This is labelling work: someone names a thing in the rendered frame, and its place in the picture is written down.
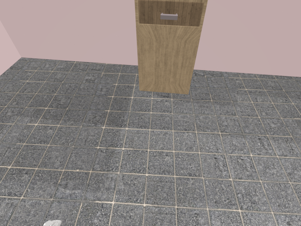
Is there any cabinet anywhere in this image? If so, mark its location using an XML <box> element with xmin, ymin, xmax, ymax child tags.
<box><xmin>135</xmin><ymin>0</ymin><xmax>208</xmax><ymax>94</ymax></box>

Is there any drawer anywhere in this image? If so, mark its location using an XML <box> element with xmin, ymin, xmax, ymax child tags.
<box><xmin>138</xmin><ymin>0</ymin><xmax>204</xmax><ymax>27</ymax></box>

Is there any handle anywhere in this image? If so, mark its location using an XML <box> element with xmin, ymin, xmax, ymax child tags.
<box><xmin>160</xmin><ymin>13</ymin><xmax>178</xmax><ymax>20</ymax></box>

